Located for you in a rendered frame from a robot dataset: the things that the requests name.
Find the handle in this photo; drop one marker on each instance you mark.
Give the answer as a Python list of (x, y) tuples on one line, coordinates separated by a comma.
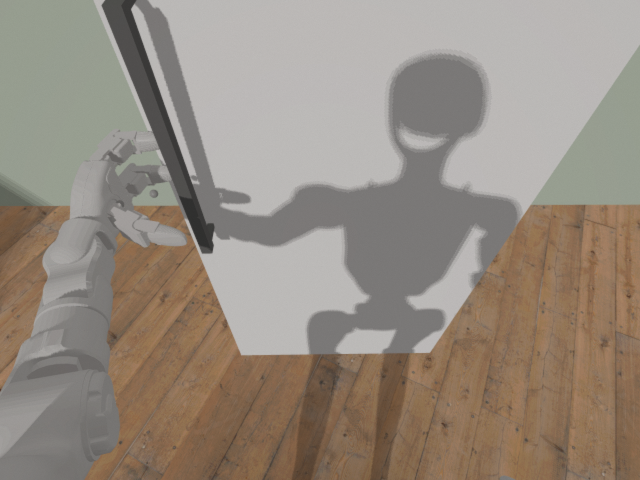
[(128, 39)]

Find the fridge door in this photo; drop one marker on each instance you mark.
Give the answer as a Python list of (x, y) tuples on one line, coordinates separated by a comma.
[(364, 161)]

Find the left robot forearm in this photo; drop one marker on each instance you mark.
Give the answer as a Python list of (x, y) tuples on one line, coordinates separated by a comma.
[(73, 319)]

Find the left robot hand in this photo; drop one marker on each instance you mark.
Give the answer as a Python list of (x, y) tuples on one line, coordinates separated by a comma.
[(97, 187)]

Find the left robot upper arm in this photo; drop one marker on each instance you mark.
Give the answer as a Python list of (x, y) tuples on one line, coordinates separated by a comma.
[(55, 427)]

